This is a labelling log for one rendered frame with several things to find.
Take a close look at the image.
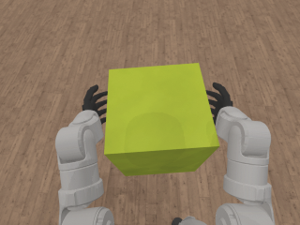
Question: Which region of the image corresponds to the left robot hand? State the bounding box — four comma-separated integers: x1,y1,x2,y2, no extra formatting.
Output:
82,84,108,125

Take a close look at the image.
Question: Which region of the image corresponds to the right robot hand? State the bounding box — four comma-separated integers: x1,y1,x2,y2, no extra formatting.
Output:
205,82,233,125

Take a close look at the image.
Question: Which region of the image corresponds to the left robot upper arm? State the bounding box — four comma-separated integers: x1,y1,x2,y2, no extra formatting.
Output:
62,206,114,225

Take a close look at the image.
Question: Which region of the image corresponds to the right robot shin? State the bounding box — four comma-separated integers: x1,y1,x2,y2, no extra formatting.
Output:
182,216,196,221

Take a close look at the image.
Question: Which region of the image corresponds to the carton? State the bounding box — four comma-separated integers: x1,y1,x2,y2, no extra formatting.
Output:
104,63,220,176

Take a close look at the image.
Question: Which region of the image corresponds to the robot right forearm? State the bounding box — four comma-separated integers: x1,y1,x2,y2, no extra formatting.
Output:
216,106,276,225

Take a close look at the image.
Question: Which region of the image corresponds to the right robot upper arm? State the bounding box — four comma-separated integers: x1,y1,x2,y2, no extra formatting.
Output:
215,202,274,225

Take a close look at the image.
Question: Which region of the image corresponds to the robot left forearm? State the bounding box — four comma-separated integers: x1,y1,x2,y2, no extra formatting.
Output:
55,110,104,225

